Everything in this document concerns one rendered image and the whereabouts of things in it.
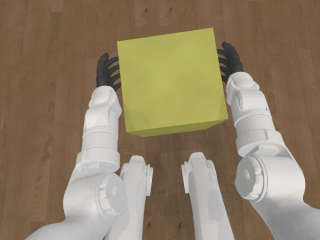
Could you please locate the carton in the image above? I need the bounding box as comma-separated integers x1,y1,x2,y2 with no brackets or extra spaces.
117,27,229,137

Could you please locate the left robot forearm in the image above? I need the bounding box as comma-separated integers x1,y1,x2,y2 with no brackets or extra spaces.
63,85,122,205

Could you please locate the robot left hand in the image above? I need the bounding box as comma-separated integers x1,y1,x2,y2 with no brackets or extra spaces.
96,52,122,92

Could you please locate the robot left shin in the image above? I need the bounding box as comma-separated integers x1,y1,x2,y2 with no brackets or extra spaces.
119,155,146,177

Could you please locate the robot right hand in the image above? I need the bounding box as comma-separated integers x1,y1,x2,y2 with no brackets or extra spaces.
216,42,244,84

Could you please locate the robot left thigh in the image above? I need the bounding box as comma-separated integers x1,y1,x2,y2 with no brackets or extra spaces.
104,160,153,240

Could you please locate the right robot forearm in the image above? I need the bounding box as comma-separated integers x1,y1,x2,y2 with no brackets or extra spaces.
226,72,306,190

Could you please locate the robot left upper arm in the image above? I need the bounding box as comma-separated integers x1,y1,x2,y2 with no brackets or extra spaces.
25,171,128,240

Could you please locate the robot right upper arm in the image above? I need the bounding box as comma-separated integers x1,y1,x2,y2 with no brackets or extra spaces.
234,154,320,240

